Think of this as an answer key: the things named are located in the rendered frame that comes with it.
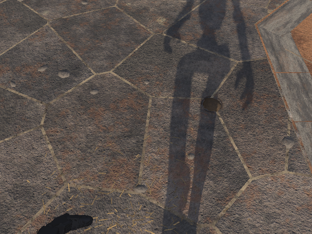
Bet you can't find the robot left hand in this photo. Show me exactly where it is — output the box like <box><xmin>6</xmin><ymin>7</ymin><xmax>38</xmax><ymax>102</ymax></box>
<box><xmin>36</xmin><ymin>213</ymin><xmax>94</xmax><ymax>234</ymax></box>

